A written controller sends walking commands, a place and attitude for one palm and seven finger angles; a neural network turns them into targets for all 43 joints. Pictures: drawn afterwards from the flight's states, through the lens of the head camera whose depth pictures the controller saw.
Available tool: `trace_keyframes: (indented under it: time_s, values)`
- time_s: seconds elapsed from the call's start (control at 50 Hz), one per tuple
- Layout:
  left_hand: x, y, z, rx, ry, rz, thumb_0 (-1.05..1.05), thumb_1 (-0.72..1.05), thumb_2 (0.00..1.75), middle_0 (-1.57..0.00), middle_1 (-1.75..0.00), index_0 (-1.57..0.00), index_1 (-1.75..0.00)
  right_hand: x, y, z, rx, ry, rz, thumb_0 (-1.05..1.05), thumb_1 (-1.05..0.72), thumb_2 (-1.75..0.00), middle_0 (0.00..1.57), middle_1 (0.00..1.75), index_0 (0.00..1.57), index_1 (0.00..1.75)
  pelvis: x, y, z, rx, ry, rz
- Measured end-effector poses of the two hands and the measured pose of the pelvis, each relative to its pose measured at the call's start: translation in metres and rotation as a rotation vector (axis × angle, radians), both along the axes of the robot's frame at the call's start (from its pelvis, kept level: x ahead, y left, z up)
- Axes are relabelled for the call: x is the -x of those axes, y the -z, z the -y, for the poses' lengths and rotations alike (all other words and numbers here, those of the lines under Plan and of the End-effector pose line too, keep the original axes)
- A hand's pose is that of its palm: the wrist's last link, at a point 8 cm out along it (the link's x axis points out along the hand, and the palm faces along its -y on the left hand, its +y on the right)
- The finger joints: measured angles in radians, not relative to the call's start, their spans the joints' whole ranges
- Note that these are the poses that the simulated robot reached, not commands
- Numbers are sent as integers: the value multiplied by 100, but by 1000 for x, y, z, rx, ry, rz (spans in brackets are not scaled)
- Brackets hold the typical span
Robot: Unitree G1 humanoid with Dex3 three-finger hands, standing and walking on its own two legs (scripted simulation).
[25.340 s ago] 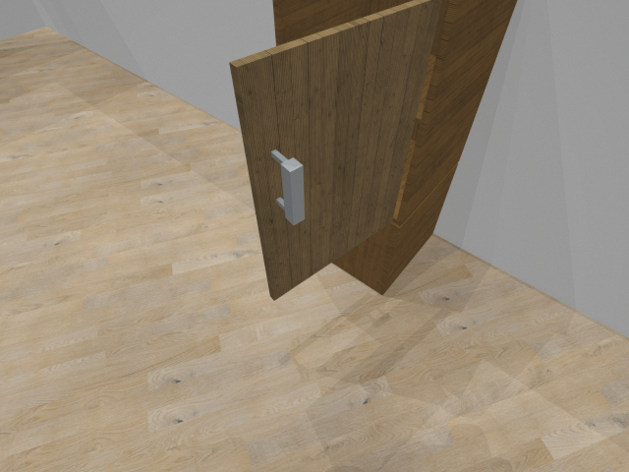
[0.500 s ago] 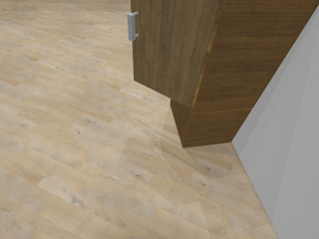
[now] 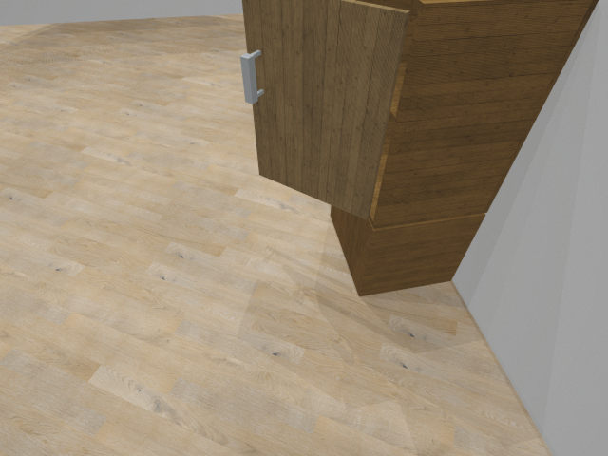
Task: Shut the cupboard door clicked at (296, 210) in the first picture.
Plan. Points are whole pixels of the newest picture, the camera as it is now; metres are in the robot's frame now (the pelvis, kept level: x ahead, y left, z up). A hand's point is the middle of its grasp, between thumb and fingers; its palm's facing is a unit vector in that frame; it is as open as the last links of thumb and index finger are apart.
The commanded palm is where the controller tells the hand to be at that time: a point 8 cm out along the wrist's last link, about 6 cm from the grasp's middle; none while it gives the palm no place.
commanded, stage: let the arm hang, fingers relaxed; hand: left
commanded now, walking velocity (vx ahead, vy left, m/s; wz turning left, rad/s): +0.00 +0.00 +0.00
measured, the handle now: (254, 76) +1.03 +0.19 +0.02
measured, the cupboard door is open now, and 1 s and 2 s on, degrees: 47 47 47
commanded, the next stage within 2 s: look to check the result in 0.24 s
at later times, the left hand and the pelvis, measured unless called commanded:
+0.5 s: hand out of the picture +0.08 +0.23 -0.16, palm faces -0.01 -0.94 -0.33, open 7.4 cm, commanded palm none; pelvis +0.02 -0.01 +0.00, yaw +0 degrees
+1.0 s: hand out of the picture +0.11 +0.21 -0.16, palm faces +0.00 -0.94 -0.33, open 7.4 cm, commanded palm none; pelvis +0.04 -0.03 +0.00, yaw +0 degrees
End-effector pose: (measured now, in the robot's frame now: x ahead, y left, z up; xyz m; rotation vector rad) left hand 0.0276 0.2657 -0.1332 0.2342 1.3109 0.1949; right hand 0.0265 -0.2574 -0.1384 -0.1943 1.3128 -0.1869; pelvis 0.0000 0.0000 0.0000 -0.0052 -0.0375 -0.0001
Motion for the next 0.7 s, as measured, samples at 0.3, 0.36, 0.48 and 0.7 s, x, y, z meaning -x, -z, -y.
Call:
trace_keyframes:
  time_s: [0.3, 0.36, 0.48, 0.7]
  values:
    - [-41, -9, -4, -25, 39, 59, 1, 91, 90, -21, -30, -20, -30, -37, -13, 32, 58, -26, 58, 0, -91, -89, 20, 30, 20, 30, -9, -2, 7, -2, 2, -9]
    - [-42, -11, -6, -35, 38, 49, 1, 91, 90, -21, -30, -20, -30, -42, -14, 38, 66, -32, 57, 0, -91, -89, 20, 30, 20, 30, -12, -3, 10, -2, 2, -10]
    - [-44, -13, -8, -51, 35, 32, 1, 91, 90, -21, -30, -20, -30, -54, -15, 46, 73, -43, 55, 0, -91, -89, 20, 30, 20, 30, -18, -3, 14, -4, 1, -14]
    - [-57, -15, -2, -58, 36, 32, 1, 91, 90, -21, -30, -20, -30, -74, -15, 51, 67, -54, 68, 0, -91, -89, 20, 30, 20, 30, -30, -4, 21, -7, 2, -18]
